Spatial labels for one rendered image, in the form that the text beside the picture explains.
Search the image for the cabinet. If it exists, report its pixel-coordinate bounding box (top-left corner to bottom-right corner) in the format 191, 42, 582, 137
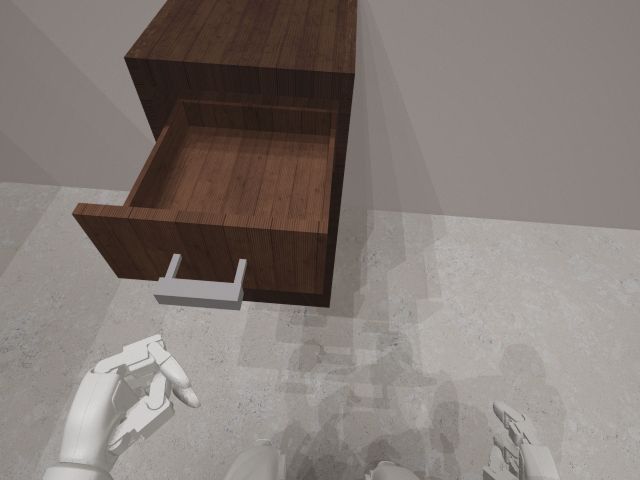
124, 0, 358, 308

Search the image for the handle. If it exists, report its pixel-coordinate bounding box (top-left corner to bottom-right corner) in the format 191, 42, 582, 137
153, 254, 247, 311

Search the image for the right robot hand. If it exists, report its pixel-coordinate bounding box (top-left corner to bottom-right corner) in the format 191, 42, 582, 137
483, 400, 562, 480

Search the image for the left robot hand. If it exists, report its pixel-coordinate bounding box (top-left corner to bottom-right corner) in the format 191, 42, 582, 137
59, 334, 201, 472

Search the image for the robot left thigh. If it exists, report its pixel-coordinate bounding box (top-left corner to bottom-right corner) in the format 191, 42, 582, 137
224, 446, 286, 480

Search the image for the drawer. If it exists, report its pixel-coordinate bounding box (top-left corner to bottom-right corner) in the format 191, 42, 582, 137
72, 99, 337, 294

